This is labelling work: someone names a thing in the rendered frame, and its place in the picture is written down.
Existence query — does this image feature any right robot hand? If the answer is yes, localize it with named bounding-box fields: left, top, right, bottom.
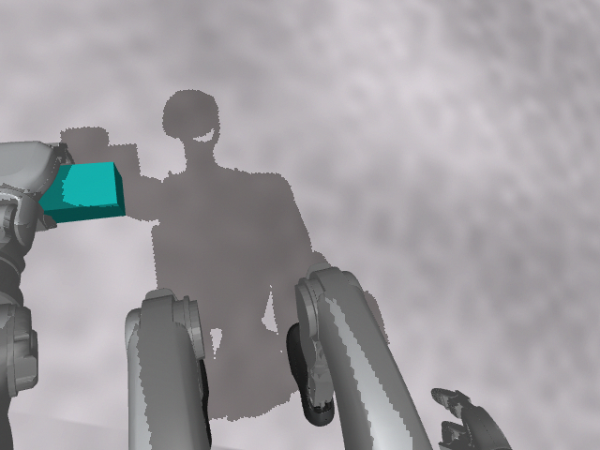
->
left=431, top=388, right=512, bottom=450

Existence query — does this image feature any left robot hand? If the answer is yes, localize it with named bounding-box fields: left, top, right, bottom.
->
left=0, top=142, right=75, bottom=232

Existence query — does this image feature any left robot arm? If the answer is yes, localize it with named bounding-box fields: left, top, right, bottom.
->
left=0, top=187, right=39, bottom=450

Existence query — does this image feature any right robot foot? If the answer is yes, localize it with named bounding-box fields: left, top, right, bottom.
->
left=286, top=322, right=335, bottom=427

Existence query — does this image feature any carton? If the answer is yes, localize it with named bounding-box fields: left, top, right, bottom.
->
left=38, top=162, right=126, bottom=223

